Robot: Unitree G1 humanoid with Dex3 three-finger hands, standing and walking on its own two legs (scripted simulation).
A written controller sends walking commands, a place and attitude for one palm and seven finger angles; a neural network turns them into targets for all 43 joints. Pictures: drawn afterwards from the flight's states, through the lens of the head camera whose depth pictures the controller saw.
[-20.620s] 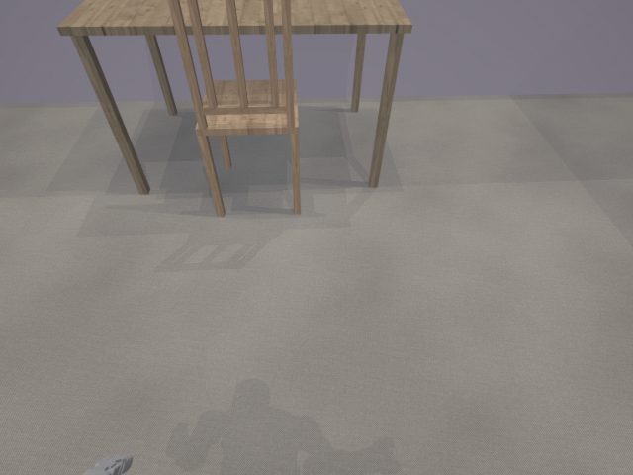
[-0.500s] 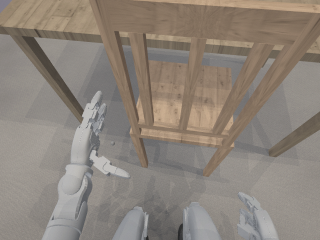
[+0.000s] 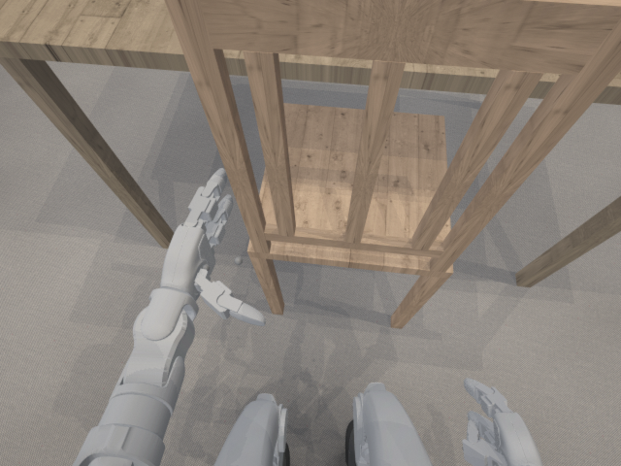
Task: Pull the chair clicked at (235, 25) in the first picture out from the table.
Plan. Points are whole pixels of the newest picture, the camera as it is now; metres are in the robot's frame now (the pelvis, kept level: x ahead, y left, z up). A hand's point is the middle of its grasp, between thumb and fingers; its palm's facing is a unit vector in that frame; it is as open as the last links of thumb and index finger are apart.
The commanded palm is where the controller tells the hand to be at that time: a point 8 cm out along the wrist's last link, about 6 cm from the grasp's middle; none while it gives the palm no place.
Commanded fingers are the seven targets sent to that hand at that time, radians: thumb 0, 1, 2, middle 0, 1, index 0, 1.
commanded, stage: push the fingers through the gap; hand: left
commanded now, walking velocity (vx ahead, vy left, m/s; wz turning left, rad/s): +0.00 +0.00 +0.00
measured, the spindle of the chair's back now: (365, 175) +0.46 -0.06 +0.06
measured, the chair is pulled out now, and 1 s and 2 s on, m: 0.00 0.00 0.00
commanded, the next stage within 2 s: hook a spindle and tug to test in 1.10 s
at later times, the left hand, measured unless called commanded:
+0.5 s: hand (247, 213) +0.42 +0.09 +0.03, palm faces -0.13 -0.99 -0.05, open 16.9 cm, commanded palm +0.41 +0.14 +0.02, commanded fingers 0.00 -0.50 0.30 -0.06 -0.08 -0.06 -0.08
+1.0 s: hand (247, 208) +0.44 +0.09 +0.01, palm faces -0.13 -0.99 -0.03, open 16.9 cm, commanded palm +0.42 +0.14 +0.02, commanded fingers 0.00 -0.50 0.30 -0.06 -0.08 -0.06 -0.08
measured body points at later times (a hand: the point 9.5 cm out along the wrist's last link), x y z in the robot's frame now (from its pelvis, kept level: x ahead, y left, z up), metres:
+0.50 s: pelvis -0.01 +0.00 -0.01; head +0.13 -0.01 +0.42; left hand +0.42 +0.14 +0.03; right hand +0.11 -0.26 -0.13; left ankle +0.01 +0.11 -0.62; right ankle +0.05 -0.11 -0.62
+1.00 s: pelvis -0.01 +0.00 +0.00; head +0.14 -0.01 +0.42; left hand +0.44 +0.14 +0.02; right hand +0.07 -0.27 -0.13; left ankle +0.01 +0.11 -0.62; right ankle +0.05 -0.11 -0.62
